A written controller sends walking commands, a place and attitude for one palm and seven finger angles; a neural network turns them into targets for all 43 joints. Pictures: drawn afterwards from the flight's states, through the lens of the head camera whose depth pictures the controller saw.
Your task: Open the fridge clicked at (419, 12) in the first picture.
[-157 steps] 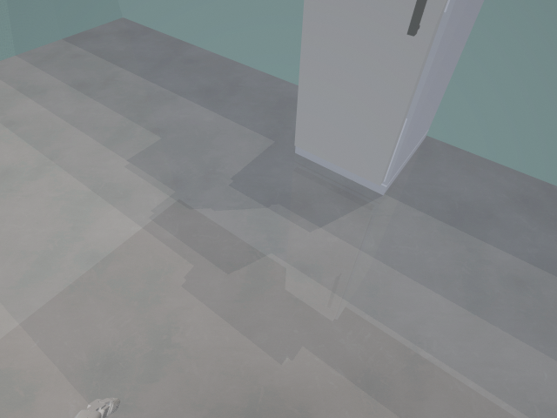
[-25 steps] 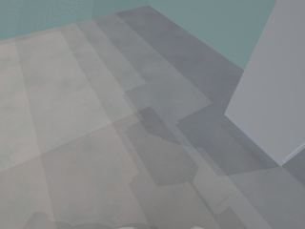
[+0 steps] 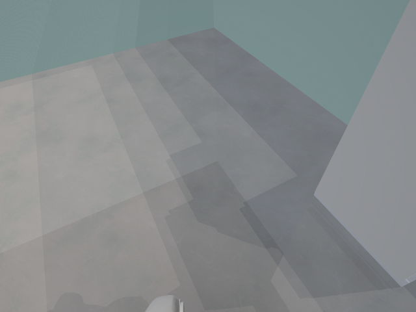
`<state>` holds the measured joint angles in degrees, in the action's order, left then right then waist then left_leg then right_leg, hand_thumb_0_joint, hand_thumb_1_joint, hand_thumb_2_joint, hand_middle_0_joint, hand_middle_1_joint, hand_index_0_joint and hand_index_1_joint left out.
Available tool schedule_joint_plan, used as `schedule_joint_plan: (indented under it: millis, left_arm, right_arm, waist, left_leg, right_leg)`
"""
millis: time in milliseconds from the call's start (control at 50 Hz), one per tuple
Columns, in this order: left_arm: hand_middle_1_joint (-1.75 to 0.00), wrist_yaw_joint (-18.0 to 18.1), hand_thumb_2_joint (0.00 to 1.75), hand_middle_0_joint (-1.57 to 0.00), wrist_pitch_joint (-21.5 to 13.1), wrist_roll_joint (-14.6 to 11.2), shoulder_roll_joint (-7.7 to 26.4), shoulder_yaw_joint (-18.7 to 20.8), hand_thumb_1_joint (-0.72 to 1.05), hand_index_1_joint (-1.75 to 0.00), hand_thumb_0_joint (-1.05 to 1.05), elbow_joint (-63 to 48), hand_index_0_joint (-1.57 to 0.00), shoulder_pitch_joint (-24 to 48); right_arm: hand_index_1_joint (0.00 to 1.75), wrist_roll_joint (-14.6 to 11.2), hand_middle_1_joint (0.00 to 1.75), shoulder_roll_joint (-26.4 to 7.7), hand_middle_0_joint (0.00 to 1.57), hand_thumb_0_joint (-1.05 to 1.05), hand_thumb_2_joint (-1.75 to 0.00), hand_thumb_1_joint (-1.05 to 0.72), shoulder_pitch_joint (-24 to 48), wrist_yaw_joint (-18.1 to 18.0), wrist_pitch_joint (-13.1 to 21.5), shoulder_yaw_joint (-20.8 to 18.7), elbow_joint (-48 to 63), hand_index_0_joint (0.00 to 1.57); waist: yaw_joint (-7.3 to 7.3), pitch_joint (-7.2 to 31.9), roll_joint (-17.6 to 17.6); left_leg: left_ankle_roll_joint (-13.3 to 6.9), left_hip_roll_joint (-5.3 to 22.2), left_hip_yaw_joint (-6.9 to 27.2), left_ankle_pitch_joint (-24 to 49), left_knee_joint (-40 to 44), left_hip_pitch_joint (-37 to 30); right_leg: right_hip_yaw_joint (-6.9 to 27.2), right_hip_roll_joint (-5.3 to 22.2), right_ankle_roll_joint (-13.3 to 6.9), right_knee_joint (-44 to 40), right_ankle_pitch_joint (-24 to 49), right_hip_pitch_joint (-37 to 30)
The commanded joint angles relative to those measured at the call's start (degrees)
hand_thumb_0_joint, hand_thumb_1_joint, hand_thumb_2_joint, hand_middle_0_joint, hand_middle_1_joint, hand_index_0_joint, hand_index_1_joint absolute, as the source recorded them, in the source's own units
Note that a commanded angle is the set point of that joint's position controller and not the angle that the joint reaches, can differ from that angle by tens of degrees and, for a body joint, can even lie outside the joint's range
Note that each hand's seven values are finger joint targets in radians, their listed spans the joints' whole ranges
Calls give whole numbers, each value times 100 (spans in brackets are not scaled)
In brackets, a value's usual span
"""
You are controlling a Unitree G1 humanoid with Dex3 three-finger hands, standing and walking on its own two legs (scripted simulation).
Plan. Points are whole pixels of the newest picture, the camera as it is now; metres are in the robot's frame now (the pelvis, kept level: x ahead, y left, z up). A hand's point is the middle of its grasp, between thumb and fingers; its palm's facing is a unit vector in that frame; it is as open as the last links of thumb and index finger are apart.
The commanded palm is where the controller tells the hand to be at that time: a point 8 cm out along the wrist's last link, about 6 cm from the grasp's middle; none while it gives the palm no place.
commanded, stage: walk to a spot facing it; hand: right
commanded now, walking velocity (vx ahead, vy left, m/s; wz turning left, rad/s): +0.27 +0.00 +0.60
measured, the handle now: out of the picture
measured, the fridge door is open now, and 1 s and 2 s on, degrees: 0 0 0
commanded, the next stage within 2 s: turn to face it in 0.14 s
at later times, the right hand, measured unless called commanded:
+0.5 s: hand (247, 243) +0.32 -0.08 -0.17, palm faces -0.14 +0.97 -0.20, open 7.3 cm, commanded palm none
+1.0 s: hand (299, 282) +0.23 -0.19 -0.18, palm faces +0.24 +0.93 -0.26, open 7.4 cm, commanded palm none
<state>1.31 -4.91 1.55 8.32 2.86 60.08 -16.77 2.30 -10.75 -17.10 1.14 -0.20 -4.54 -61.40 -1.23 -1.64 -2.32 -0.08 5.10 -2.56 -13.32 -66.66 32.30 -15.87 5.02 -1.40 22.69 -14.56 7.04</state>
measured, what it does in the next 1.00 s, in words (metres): walks ahead: left foot, then right foot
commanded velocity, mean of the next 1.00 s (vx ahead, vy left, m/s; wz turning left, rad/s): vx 0.04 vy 0.00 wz -0.35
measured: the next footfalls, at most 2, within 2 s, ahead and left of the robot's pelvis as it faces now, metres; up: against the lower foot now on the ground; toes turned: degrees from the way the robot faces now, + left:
left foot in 0.30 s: +0.27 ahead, +0.16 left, +0.00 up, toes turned +16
right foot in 0.76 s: +0.26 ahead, -0.06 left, +0.00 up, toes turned -14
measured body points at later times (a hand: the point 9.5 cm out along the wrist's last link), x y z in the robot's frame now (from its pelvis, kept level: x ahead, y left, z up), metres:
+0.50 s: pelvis +0.18 +0.07 -0.02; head +0.20 +0.09 +0.43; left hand +0.15 +0.29 -0.18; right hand +0.33 -0.13 -0.15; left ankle +0.23 +0.14 -0.75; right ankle +0.18 -0.07 -0.67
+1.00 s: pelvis +0.21 +0.04 -0.01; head +0.26 +0.01 +0.44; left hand +0.33 +0.27 -0.14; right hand +0.22 -0.24 -0.16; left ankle +0.22 +0.21 -0.67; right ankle +0.23 -0.05 -0.75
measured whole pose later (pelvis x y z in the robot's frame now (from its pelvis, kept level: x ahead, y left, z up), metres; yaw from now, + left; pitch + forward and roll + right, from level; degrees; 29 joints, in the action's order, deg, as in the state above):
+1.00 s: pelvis +0.21 +0.04 -0.01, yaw -12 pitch +1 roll +2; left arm -0.1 1.1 1.3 11.3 2.8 53.3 -11.1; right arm 1.2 -15.5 -10.9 -1.0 -2.9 -5.2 -54.4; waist 0.0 -4.6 -0.8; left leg 5.5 5.0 -1.4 -23.0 -61.1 27.7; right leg -2.6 0.4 -3.2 28.1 -11.9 17.5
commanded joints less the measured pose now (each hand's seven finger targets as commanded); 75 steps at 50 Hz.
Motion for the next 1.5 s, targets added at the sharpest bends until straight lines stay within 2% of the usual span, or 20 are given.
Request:
schedule_joint_plan:
  millis: [0, 140, 220, 240, 260, 280, 400, 700, 720, 760, 800, 880, 1040, 1160, 1180, 1200, 1220, 1240, 1320, 1480]
  left_arm:
    - [-30, 40, 90, -20, -72, -30, 652, 94, 90, -30, 0, 18, -20, -724]
    - [-30, 26, 90, -20, 47, 23, 769, 162, 90, -30, 0, 116, -20, -1034]
    - [-30, 17, 90, -20, 98, -25, 1095, 245, 90, -30, 0, -76, -20, -707]
    - [-30, -40, 90, -20, 121, -83, 966, 188, 90, -30, 0, -102, -20, -754]
    - [-30, -49, 90, -20, 107, -179, 382, 80, 90, -30, 0, -211, -20, -1044]
    - [-30, 12, 90, -20, 163, -178, 438, 66, 90, -30, 0, -296, -20, -726]
    - [-30, 14, 90, -20, 570, -56, 155, -29, 90, -30, 0, 201, -20, -1129]
    - [-30, -216, 90, -20, 644, -27, 586, 117, 90, -30, 0, -803, -20, 263]
    - [-30, -219, 90, -20, 629, -20, 757, 170, 90, -30, 0, -782, -20, 38]
    - [-30, -152, 90, -20, 574, 31, 1679, 364, 90, -30, 0, -833, -20, -490]
    - [-30, -40, 90, -20, 539, 8, 1645, 343, 90, -30, 0, -765, -20, -353]
    - [-30, -26, 90, -20, 449, -37, 1420, 256, 90, -30, 0, -1031, -20, 412]
    - [-30, -97, 90, -20, 568, -26, 1631, 400, 90, -30, 0, -976, -20, 292]
    - [-30, -151, 90, -20, 674, -22, 1686, 461, 90, -30, 0, -1191, -20, 812]
    - [-30, -162, 90, -20, 686, -50, 1624, 467, 90, -30, 0, -1263, -20, 938]
    - [-30, -196, 90, -20, 694, -100, 1325, 436, 90, -30, 0, -1329, -20, 892]
    - [-30, -212, 90, -20, 692, -94, 925, 362, 90, -30, 0, -1505, -20, 824]
    - [-30, -213, 90, -20, 721, -27, 1305, 436, 90, -30, 0, -1523, -20, 872]
    - [-30, -332, 90, -20, 846, -1, 1161, 410, 90, -30, 0, -1144, -20, 623]
    - [-30, -338, 90, -20, 822, -71, 1002, 244, 90, -30, 0, -1275, -20, 1380]
  right_arm:
    - [30, -18, 30, -3, 20, 0, -90, -90, 422, 101, -21, -45, 565, 20]
    - [30, -54, 30, -1, 20, 0, -90, -90, 1388, 131, 29, -11, 1011, 20]
    - [30, -19, 30, -345, 20, 0, -90, -90, 74, 89, 169, -100, 705, 20]
    - [30, 3, 30, -760, 20, 0, -90, -90, -741, 17, 267, -185, 467, 20]
    - [30, -23, 30, -1447, 20, 0, -90, -90, -1243, -93, 350, -321, 338, 20]
    - [30, -199, 30, -1585, 20, 0, -90, -90, -1225, -150, 314, -272, 321, 20]
    - [30, -126, 30, -495, 20, 0, -90, -90, 862, -280, 349, 141, 687, 20]
    - [30, -104, 30, -953, 20, 0, -90, -90, 497, -296, 33, -122, 920, 20]
    - [30, -140, 30, -917, 20, 0, -90, -90, 514, -274, -4, -124, 961, 20]
    - [30, -158, 30, -475, 20, 0, -90, -90, 877, -235, -72, -19, 1441, 20]
    - [30, -111, 30, -555, 20, 0, -90, -90, 1232, -231, -108, -84, 1471, 20]
    - [30, -135, 30, -674, 20, 0, -90, -90, 653, -168, -116, -114, 1161, 20]
    - [30, -173, 30, -732, 20, 0, -90, -90, 950, -219, -138, -64, 1398, 20]
    - [30, -217, 30, -800, 20, 0, -90, -90, 362, -254, -88, -59, 1386, 20]
    - [30, -208, 30, -879, 20, 0, -90, -90, 68, -270, -52, -95, 1340, 20]
    - [30, -133, 30, -1240, 20, 0, -90, -90, -133, -304, 4, -157, 1352, 20]
    - [30, -47, 30, -1760, 20, 0, -90, -90, -8, -330, 31, -230, 1461, 20]
    - [30, -102, 30, -1770, 20, 0, -90, -90, 239, -343, -6, -204, 1602, 20]
    - [30, -103, 30, -1073, 20, 0, -90, -90, 1073, -310, 54, -8, 1755, 20]
    - [30, -56, 30, -1418, 20, 0, -90, -90, 75, -296, 27, -80, 1364, 20]
  waist:
    - [172, -413, 917]
    - [404, -659, 1070]
    - [-295, 360, 986]
    - [-678, 945, 230]
    - [-658, 1748, -1201]
    - [-611, 1746, -608]
    - [479, 307, -94]
    - [139, 319, -213]
    - [278, 442, 180]
    - [645, 403, 2413]
    - [545, 440, 1407]
    - [224, 737, 850]
    - [414, 659, 1052]
    - [109, 585, 1211]
    - [-57, 648, 1035]
    - [-151, 693, 70]
    - [-146, 429, -1627]
    - [-88, 435, -1085]
    - [357, -213, -841]
    - [-155, 147, -884]
  left_leg:
    - [141, 279, -101, 428, 481, 952]
    - [-80, -39, -572, 336, 2467, 354]
    - [-421, -636, -938, 271, 3267, -1760]
    - [-507, -197, -395, 1213, 3669, -3452]
    - [-1194, 1754, 2261, 3349, 3774, -5001]
    - [-1579, 2153, 2420, 4803, 4151, -4594]
    - [-792, 1351, 57, 2552, 4942, -1306]
    - [-526, 1671, -658, 1352, 3957, -2163]
    - [-284, 1463, -866, 972, 3426, -1835]
    - [481, 141, -914, -2617, 949, 191]
    - [390, 116, 64, -1932, -126, 477]
    - [529, 117, 168, -874, 100, 78]
    - [615, -108, 181, -1230, 1476, -307]
    - [443, -415, 60, -665, 3238, -1844]
    - [401, -324, 61, -150, 4038, -2484]
    - [137, 516, 842, -433, 4963, -3177]
    - [-536, 2143, 2517, -435, 5439, -3205]
    - [-864, 2470, 2323, -443, 5412, -2321]
    - [-485, 1268, 539, 347, 5014, -1709]
    - [-682, 1579, 21, 2136, 4522, -2770]
  right_leg:
    - [523, 1479, -344, -1234, 1435, -474]
    - [-45, 1608, -334, -747, 2507, -857]
    - [-407, 1479, -90, 1518, 4569, -864]
    - [-301, 1205, 124, 2961, 3390, 245]
    - [-4, 127, 412, 4900, -1620, 2203]
    - [975, 19, 343, 5690, -2155, 2382]
    - [1551, 418, 385, 4452, -691, 1512]
    - [822, 64, 321, 1300, -345, 1108]
    - [981, 101, 235, 723, 253, 555]
    - [4005, 2117, -1073, -471, 3017, -260]
    - [3734, 1778, -1077, -366, 2421, -81]
    - [2621, 995, -717, -251, 2575, -174]
    - [3163, 876, -870, -170, 2328, -281]
    - [3570, 505, -641, 66, 1590, 897]
    - [3449, 305, -441, 350, 1158, 1334]
    - [2988, -198, -65, 1198, 144, 2154]
    - [1853, -1029, 415, 2736, -1638, 3187]
    - [2058, -681, 357, 3786, -1773, 2837]
    - [1744, -361, 501, 4934, -556, 2683]
    - [1177, -313, 597, 2958, -1104, 2152]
